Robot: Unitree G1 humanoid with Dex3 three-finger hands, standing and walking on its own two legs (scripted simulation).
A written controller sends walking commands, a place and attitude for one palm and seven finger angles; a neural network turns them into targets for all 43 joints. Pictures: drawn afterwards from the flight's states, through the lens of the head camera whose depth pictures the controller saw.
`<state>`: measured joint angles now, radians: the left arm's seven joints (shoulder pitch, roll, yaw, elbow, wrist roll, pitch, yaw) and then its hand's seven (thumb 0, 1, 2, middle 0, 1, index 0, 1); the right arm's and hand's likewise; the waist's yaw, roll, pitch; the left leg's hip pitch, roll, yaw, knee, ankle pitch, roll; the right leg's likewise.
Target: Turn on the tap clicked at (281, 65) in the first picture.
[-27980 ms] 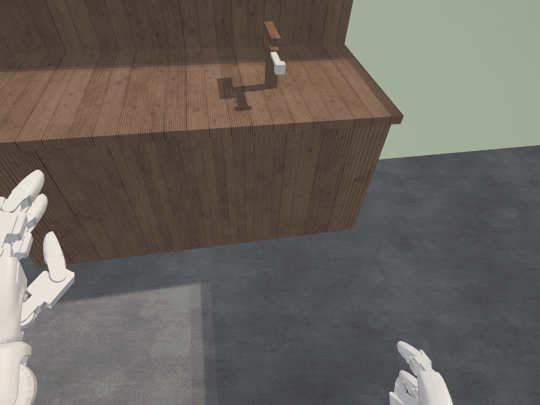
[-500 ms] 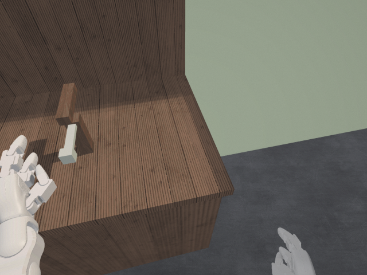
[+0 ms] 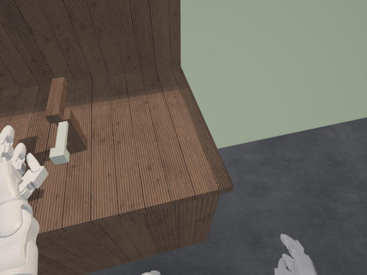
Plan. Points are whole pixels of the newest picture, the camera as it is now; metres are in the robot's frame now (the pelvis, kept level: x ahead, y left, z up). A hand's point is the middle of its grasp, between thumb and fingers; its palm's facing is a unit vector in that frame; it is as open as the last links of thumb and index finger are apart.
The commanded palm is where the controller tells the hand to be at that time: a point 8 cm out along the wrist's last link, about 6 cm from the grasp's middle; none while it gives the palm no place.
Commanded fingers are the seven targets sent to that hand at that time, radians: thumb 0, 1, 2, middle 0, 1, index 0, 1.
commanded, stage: reach beside the lever's end, fingers flat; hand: left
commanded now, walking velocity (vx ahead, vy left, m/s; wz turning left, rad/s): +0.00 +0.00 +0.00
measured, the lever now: (59, 155) +0.33 +0.30 +0.08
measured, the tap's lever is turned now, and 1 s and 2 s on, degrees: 0 0 9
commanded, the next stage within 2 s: push the lever round in 0.94 s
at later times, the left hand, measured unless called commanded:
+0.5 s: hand (47, 166) +0.30 +0.32 +0.08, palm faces +0.52 -0.85 -0.11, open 7.8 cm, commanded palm +0.25 +0.35 +0.07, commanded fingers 0.00 0.90 0.90 -0.15 -0.15 -0.15 -0.15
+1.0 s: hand (46, 165) +0.30 +0.32 +0.08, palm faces +0.54 -0.83 -0.09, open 7.8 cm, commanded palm +0.25 +0.35 +0.07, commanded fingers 0.00 0.90 0.90 -0.15 -0.15 -0.15 -0.15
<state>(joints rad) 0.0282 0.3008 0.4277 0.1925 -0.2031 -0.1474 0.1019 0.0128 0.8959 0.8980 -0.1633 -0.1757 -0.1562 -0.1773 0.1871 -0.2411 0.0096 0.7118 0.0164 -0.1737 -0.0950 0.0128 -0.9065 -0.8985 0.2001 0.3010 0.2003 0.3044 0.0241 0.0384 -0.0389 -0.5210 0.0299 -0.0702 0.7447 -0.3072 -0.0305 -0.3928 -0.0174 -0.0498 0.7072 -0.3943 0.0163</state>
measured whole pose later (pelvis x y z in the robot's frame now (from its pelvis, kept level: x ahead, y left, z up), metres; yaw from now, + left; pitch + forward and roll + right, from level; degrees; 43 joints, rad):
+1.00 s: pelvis +0.00 +0.00 -0.01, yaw -1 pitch +7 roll -2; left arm -0.06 0.33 0.46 0.35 -0.19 -0.20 0.08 0.01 0.90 0.90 -0.16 -0.15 -0.15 -0.15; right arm 0.20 -0.24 0.01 0.69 0.02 -0.12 -0.09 0.01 -0.91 -0.90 0.20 0.30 0.20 0.30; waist 0.00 0.04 -0.07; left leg -0.59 0.04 -0.07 0.79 -0.32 -0.03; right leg -0.46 -0.01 -0.04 0.75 -0.40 0.02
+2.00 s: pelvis -0.01 +0.00 -0.01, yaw +0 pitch +6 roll -2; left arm -0.04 0.21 0.34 0.25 -0.15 -0.21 0.23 0.01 0.91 0.91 -0.15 -0.15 -0.15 -0.15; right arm 0.19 -0.23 0.00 0.70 0.01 -0.11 -0.08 0.01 -0.91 -0.90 0.20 0.30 0.20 0.30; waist 0.01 0.04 -0.06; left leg -0.59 0.03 -0.08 0.82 -0.33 -0.03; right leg -0.46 -0.01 -0.05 0.78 -0.42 0.02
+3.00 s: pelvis +0.00 +0.00 -0.01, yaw +0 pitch +6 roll -2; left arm -0.19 0.06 0.21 0.33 0.00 -0.12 0.65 0.00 0.90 0.91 -0.15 -0.15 -0.15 -0.15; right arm 0.14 -0.21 -0.01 0.72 -0.03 0.01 -0.05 0.01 -0.91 -0.90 0.20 0.30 0.20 0.30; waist 0.00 0.03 -0.08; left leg -0.56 0.03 -0.08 0.79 -0.33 -0.04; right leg -0.43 -0.01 -0.05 0.75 -0.42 0.01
